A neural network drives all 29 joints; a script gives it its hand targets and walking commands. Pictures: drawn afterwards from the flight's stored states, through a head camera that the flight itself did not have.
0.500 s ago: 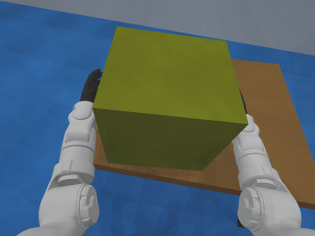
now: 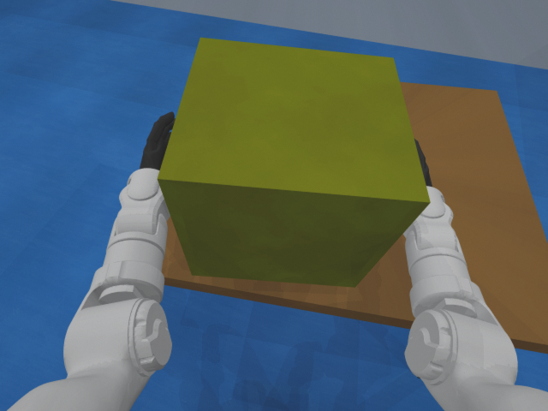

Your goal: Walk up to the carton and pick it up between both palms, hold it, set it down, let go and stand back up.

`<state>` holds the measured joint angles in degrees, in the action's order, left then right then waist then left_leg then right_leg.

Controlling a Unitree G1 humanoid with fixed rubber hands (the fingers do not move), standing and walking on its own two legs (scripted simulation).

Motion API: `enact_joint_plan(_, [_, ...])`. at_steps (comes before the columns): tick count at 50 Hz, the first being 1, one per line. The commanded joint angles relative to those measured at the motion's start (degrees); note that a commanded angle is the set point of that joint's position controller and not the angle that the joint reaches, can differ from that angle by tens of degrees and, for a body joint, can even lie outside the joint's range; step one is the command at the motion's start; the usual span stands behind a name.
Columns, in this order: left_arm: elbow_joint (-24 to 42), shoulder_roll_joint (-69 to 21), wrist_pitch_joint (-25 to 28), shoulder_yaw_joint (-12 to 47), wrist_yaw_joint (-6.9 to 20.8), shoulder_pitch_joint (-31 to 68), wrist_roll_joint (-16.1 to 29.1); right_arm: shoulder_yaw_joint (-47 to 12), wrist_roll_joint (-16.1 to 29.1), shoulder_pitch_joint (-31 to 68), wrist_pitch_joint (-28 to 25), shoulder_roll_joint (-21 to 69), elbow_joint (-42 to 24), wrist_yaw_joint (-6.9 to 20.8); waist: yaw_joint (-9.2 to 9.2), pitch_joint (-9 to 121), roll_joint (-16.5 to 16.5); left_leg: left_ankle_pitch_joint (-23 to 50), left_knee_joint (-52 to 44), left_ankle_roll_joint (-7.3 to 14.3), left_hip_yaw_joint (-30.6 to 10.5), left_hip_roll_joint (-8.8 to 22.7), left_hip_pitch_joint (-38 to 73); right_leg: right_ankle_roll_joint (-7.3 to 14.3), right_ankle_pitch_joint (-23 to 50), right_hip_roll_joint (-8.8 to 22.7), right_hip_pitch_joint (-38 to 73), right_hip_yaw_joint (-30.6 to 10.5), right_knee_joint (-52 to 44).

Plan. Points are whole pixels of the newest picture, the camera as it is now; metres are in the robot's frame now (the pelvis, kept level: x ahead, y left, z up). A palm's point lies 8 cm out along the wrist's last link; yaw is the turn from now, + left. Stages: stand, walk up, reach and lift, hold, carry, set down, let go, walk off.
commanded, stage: set down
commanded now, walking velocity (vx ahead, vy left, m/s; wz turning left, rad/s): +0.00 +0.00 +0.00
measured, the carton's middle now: (285, 174) +0.45 -0.03 +0.06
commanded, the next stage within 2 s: none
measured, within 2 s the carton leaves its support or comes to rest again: rests again in 1.30 s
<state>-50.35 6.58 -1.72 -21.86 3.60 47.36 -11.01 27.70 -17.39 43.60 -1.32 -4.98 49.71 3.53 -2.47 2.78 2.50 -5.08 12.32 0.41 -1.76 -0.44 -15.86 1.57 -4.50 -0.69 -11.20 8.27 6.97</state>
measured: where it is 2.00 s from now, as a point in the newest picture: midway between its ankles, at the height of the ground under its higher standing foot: outside the picture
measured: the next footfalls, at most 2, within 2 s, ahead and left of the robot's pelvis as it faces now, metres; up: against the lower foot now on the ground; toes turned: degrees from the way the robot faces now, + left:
none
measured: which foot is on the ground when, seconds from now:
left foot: down 0.00-1.00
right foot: down 0.00-1.00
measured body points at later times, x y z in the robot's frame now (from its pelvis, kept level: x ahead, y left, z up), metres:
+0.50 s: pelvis +0.01 +0.00 +0.00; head +0.10 -0.02 +0.44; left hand +0.47 +0.15 +0.07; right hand +0.43 -0.23 +0.04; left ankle +0.00 +0.11 -0.75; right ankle -0.02 -0.09 -0.75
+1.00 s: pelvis +0.00 +0.00 -0.01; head +0.10 -0.02 +0.43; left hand +0.47 +0.15 +0.04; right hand +0.43 -0.23 +0.02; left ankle +0.00 +0.11 -0.75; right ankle -0.02 -0.09 -0.75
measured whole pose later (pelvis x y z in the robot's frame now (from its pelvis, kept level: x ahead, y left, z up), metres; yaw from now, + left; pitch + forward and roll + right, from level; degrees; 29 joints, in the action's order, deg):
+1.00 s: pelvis +0.00 +0.00 -0.01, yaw -1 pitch +21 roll -1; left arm -68.1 9.3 14.9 -18.6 0.7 51.3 -5.8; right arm 29.8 -19.0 45.4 -10.5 -6.1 56.8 2.3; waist -2.0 8.5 4.1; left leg -2.9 11.6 0.6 -0.7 -0.3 -29.4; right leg 1.6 -2.3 -0.7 -25.5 7.1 7.1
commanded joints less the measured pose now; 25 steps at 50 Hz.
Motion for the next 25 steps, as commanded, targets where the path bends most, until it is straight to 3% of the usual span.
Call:
enact_joint_plan(1, [7.3, -22.6, 3.9, 11.5, 3.8, 31.8, 0.6, -12.9, -0.7, 34.0, -4.3, 22.7, -8.6, 4.7, -1.01, 34.2, -1.4, 15.1, 1.6, -0.3, -1.8, 0.5, 7.7, -2.8, 25.8, 0.3, 17.7, -2.9, 6.4])
enact_joint_plan(25, [-3.3, -25.9, 13.4, 13.0, 2.9, 34.0, 1.8, -14.5, -2.2, 34.5, -10.7, 27.2, -2.3, 4.7, -0.4, 43.3, -1.5, 21.9, 2.5, 0.3, -2.2, 1.2, 1.4, -2.5, 36.0, 0.8, 16.6, -4.9, 9.2])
